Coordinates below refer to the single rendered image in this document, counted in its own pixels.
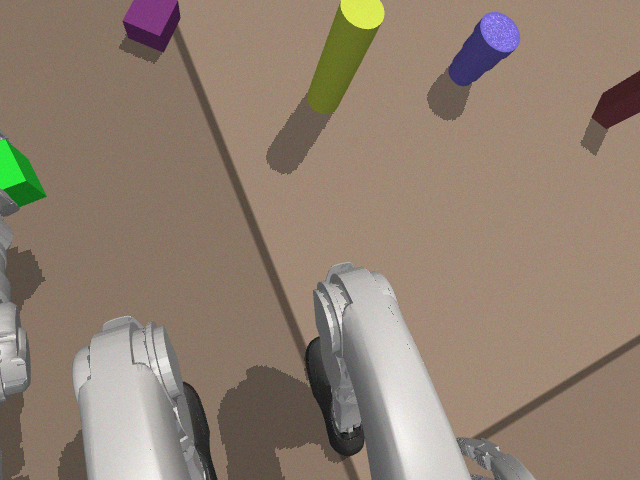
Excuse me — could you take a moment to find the right robot foot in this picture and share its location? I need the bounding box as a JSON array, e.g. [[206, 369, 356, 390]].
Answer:
[[306, 336, 365, 456]]

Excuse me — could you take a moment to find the left robot foot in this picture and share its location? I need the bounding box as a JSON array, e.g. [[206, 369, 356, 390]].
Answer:
[[183, 382, 218, 480]]

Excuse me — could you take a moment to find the right robot hand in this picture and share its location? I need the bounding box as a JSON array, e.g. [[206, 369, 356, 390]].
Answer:
[[456, 437, 536, 480]]

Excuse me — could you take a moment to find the left robot arm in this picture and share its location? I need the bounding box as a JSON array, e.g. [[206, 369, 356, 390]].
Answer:
[[0, 199, 31, 480]]

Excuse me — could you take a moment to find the left robot hand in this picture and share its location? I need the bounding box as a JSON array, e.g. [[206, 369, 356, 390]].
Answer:
[[0, 129, 20, 217]]

